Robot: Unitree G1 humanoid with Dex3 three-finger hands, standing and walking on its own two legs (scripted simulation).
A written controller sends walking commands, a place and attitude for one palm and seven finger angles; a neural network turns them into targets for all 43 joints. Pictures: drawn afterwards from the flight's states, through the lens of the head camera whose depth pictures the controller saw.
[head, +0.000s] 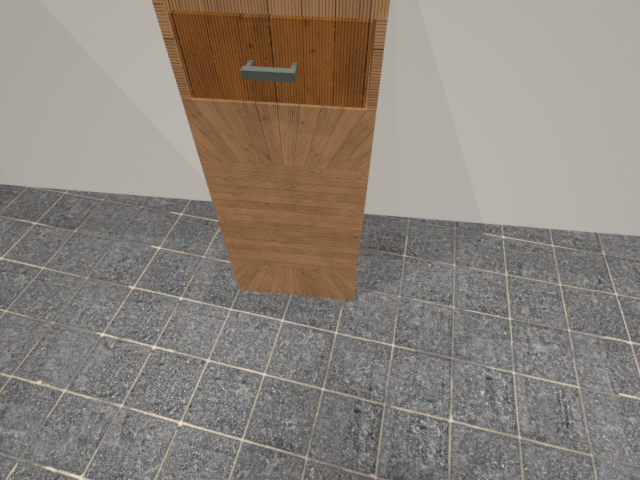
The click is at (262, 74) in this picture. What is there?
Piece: drawer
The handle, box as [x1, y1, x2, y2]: [240, 60, 297, 82]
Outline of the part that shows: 240,70 242,79 294,82 296,78 295,71 297,63 293,62 290,68 258,67 253,65 252,60 248,60 246,65 242,66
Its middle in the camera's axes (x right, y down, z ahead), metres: -0.10 -0.34 +0.77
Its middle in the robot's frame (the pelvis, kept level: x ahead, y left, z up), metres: +0.81 +0.14 +0.10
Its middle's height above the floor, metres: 0.88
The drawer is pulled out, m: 0.00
